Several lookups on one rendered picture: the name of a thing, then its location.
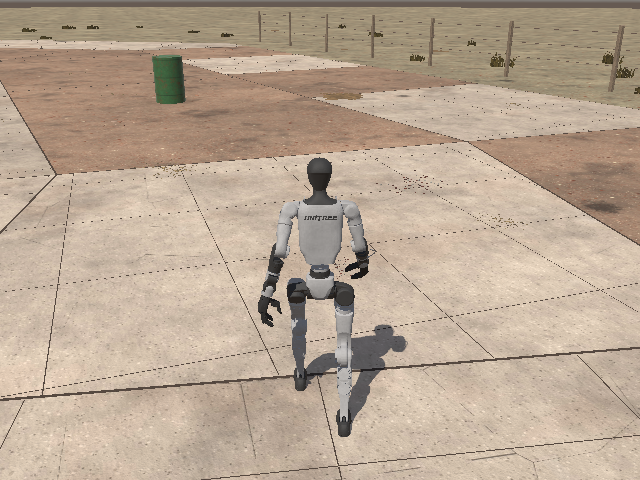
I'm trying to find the robot left forearm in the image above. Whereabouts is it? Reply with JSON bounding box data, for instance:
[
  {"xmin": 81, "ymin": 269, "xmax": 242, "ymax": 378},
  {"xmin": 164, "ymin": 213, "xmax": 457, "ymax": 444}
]
[{"xmin": 261, "ymin": 243, "xmax": 284, "ymax": 298}]

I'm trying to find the robot right forearm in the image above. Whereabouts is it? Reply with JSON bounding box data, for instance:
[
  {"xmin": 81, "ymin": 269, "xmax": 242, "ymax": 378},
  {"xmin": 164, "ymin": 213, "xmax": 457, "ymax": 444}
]
[{"xmin": 355, "ymin": 238, "xmax": 369, "ymax": 268}]

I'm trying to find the left robot foot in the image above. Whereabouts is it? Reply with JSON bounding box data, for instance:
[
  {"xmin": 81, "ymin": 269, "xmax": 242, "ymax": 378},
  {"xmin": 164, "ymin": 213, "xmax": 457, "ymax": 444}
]
[{"xmin": 293, "ymin": 368, "xmax": 307, "ymax": 391}]

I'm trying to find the left robot hand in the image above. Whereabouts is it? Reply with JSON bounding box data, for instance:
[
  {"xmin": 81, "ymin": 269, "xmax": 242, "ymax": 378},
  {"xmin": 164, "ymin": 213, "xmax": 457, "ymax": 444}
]
[{"xmin": 258, "ymin": 295, "xmax": 282, "ymax": 327}]

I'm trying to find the right robot hand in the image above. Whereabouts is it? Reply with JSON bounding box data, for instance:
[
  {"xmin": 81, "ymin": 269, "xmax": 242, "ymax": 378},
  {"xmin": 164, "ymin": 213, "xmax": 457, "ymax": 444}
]
[{"xmin": 345, "ymin": 262, "xmax": 369, "ymax": 279}]

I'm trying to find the robot head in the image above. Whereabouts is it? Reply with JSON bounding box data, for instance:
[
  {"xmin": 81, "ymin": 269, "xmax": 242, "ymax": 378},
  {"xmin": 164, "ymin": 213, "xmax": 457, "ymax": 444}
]
[{"xmin": 303, "ymin": 157, "xmax": 337, "ymax": 205}]

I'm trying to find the left robot upper arm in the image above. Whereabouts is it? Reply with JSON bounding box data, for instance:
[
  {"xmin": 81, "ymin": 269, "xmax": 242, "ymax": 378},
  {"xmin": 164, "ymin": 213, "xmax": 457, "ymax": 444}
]
[{"xmin": 274, "ymin": 201, "xmax": 300, "ymax": 259}]

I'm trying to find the right robot upper arm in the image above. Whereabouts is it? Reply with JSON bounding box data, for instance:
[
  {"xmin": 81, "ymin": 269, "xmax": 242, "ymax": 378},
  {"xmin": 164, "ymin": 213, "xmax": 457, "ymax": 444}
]
[{"xmin": 340, "ymin": 200, "xmax": 366, "ymax": 253}]

